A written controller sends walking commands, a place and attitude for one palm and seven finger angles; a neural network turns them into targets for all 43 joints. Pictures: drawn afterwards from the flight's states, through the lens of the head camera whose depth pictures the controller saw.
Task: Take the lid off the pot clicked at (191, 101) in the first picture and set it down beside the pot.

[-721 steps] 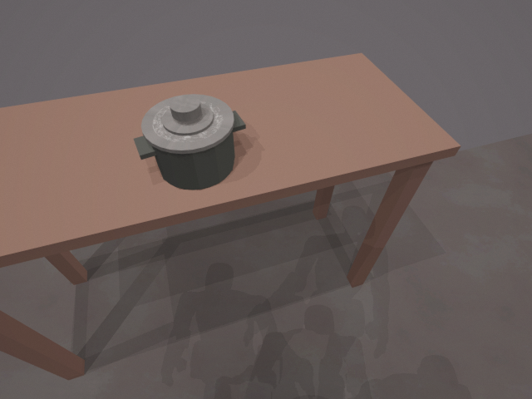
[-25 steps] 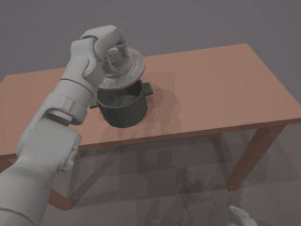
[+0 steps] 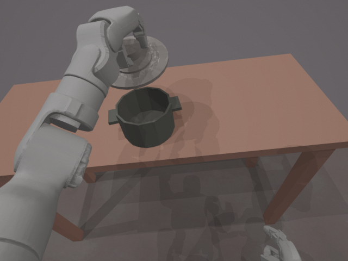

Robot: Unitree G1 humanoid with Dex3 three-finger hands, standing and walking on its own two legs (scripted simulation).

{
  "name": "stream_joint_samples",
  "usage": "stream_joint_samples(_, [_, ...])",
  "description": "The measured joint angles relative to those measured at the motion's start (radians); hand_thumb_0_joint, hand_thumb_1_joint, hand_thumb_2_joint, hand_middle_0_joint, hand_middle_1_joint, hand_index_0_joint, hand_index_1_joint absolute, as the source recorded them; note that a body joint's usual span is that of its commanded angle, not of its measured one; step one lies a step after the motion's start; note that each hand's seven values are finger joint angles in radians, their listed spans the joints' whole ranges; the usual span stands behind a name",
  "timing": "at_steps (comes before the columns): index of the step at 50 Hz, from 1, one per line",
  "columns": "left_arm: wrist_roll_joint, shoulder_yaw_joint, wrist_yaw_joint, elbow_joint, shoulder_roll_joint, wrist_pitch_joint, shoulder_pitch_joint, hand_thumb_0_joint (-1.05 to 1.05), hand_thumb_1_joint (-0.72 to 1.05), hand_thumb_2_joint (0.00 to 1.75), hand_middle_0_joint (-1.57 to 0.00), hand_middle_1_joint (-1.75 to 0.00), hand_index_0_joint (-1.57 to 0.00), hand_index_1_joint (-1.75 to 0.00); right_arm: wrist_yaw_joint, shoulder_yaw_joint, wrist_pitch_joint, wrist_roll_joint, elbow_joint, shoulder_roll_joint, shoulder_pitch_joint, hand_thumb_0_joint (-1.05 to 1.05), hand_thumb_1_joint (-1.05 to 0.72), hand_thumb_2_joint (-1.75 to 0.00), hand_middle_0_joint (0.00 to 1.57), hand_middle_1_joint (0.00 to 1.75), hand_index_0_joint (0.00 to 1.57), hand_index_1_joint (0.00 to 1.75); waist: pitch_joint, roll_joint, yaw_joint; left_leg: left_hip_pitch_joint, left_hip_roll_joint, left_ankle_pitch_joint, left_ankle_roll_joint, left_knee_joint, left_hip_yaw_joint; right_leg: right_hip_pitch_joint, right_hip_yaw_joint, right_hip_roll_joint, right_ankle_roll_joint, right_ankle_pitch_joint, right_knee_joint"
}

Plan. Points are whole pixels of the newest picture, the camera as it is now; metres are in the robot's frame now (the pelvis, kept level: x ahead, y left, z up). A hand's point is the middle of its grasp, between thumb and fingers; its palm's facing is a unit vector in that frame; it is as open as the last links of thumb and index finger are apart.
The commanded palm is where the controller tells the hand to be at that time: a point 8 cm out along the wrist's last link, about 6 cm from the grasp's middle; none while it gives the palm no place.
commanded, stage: lift the lid straight up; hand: left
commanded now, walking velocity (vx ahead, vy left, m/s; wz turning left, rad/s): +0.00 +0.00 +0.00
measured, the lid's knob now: (129, 50) +0.50 +0.09 +0.25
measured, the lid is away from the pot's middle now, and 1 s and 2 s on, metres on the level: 0.01 0.08 0.19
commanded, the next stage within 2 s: move the lid sideways beside the pot in 0.38 s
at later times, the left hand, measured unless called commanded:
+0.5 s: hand (126, 45) +0.48 +0.09 +0.27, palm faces -0.14 -0.09 -0.99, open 8.3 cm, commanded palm +0.45 +0.11 +0.35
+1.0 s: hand (88, 51) +0.46 +0.17 +0.28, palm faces -0.15 -0.08 -0.98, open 8.3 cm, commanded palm +0.44 +0.18 +0.35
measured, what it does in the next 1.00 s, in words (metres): stands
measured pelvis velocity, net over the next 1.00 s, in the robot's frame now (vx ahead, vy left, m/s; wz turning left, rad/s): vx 0.00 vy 0.00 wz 0.01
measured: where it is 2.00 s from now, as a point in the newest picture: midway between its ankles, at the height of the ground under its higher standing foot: outside the picture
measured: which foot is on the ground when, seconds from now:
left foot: down 0.00-1.00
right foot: down 0.00-1.00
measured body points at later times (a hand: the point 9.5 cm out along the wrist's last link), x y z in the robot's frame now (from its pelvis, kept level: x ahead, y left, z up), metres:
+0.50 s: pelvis +0.00 +0.00 +0.00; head +0.03 -0.05 +0.45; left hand +0.48 +0.09 +0.33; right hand +0.14 -0.24 -0.13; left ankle +0.01 +0.14 -0.74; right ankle -0.01 -0.15 -0.74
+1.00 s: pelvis +0.00 +0.00 +0.00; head +0.02 -0.03 +0.45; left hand +0.47 +0.17 +0.33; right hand +0.16 -0.25 -0.11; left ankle +0.01 +0.14 -0.74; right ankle -0.01 -0.15 -0.74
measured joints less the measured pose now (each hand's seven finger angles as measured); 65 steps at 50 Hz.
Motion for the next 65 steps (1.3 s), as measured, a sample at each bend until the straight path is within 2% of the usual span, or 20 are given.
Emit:
stream_joint_samples(5, [0.003,-0.013,-0.012,0.001,0.0,0.014,-0.022,0.01,0.09,0.99,-0.64,-0.83,-0.66,-0.84,0.003,0.004,0.008,0.001,0.001,0.001,0.006,0.01,-0.91,-0.9,0.2,0.3,0.2,0.3,0.001,0.0,0.002,-0.004,-0.001,0.001,0.001,-0.001,-0.003,-0.001,-0.003,-0.001,0.0,0.001,-0.003])
stream_joint_samples(20, [0.013,0.008,-0.028,0.065,-0.01,0.019,-0.083,0.01,0.09,0.99,-0.64,-0.83,-0.66,-0.84,0.001,0.009,0.009,-0.001,0.015,-0.004,0.026,0.01,-0.91,-0.9,0.2,0.3,0.2,0.3,0.0,0.003,-0.005,-0.011,-0.004,0.003,0.004,-0.008,0.003,-0.011,0.003,-0.004,0.004,0.005,-0.01])
stream_joint_samples(25, [0.014,0.015,-0.039,0.028,0.007,0.011,-0.057,0.01,0.09,0.99,-0.64,-0.83,-0.66,-0.84,-0.004,0.001,-0.007,-0.005,0.005,-0.006,0.038,0.01,-0.91,-0.9,0.2,0.3,0.2,0.3,0.005,0.005,-0.012,-0.008,-0.004,0.005,0.006,-0.014,0.006,-0.009,0.005,-0.003,0.005,0.008,-0.017])
stream_joint_samples(30, [0.036,0.039,-0.024,0.028,0.009,0.008,-0.05,0.01,0.09,0.99,-0.65,-0.83,-0.66,-0.84,0.002,0.001,-0.006,-0.005,0.012,-0.009,0.036,0.01,-0.91,-0.9,0.2,0.3,0.2,0.3,-0.003,0.007,-0.008,-0.003,-0.002,-0.001,0.005,-0.012,0.01,-0.006,0.009,-0.002,0.005,0.005,-0.017])
stream_joint_samples(33, [0.042,0.074,-0.025,0.043,0.028,0.009,-0.045,0.01,0.09,0.99,-0.65,-0.83,-0.66,-0.84,0.0,0.007,0.004,-0.005,0.009,-0.01,0.026,0.01,-0.91,-0.9,0.2,0.3,0.2,0.3,-0.005,0.006,-0.01,-0.002,-0.001,0.0,0.005,-0.015,0.015,-0.009,0.014,-0.001,0.005,0.005,-0.015])
stream_joint_samples(39, [0.062,0.056,-0.047,-0.001,0.07,0.023,0.0,0.01,0.09,0.98,-0.64,-0.83,-0.66,-0.84,0.001,0.002,0.017,0.004,-0.013,-0.014,0.023,0.01,-0.91,-0.9,0.2,0.3,0.2,0.3,-0.003,0.006,-0.002,-0.002,0.001,-0.001,0.005,-0.01,0.01,-0.004,0.009,0.001,0.004,0.005,-0.016])
stream_joint_samples(49, [0.05,0.036,-0.117,-0.053,0.131,0.007,0.026,0.01,0.09,0.98,-0.65,-0.83,-0.66,-0.84,-0.014,0.001,-0.002,0.013,-0.029,-0.012,0.014,0.01,-0.91,-0.9,0.2,0.3,0.2,0.3,0.012,-0.014,0.004,0.0,0.0,-0.004,0.005,0.004,-0.009,0.017,-0.01,0.0,0.003,0.007,-0.023])
stream_joint_samples(55, [0.057,0.038,-0.13,-0.018,0.158,0.002,0.01,0.01,0.09,0.99,-0.64,-0.83,-0.66,-0.84,-0.009,0.005,0.014,0.016,-0.029,-0.01,0.015,0.01,-0.91,-0.9,0.2,0.3,0.2,0.3,0.017,-0.024,-0.001,-0.011,-0.001,-0.004,0.006,0.013,-0.014,0.014,-0.015,0.0,0.004,0.012,-0.027])
stream_joint_samples(59, [0.063,0.036,-0.142,-0.069,0.189,-0.011,0.039,0.01,0.09,0.98,-0.64,-0.84,-0.66,-0.84,-0.009,0.001,0.014,0.014,-0.037,-0.01,0.031,0.01,-0.9,-0.9,0.2,0.3,0.2,0.3,0.026,-0.022,-0.003,-0.015,-0.001,-0.003,0.008,0.015,-0.014,0.013,-0.015,0.0,0.003,0.018,-0.033])
stream_joint_samples(62, [0.053,0.034,-0.147,-0.12,0.2,-0.026,0.062,0.01,0.09,0.98,-0.64,-0.84,-0.66,-0.84,-0.008,-0.004,0.009,0.011,-0.036,-0.009,0.047,0.01,-0.9,-0.9,0.2,0.3,0.2,0.3,0.024,-0.017,0.001,-0.014,-0.003,-0.004,0.01,0.017,-0.017,0.019,-0.018,-0.002,0.003,0.02,-0.038])
stream_joint_samples(65, [0.042,0.064,-0.15,-0.082,0.197,-0.036,0.049,0.01,0.09,0.98,-0.64,-0.84,-0.66,-0.84,-0.007,0.004,0.019,0.015,-0.024,-0.009,0.046,0.01,-0.9,-0.9,0.2,0.3,0.2,0.3,0.021,-0.015,-0.003,-0.015,-0.004,-0.006,0.011,0.021,-0.016,0.019,-0.017,-0.003,0.006,0.019,-0.038])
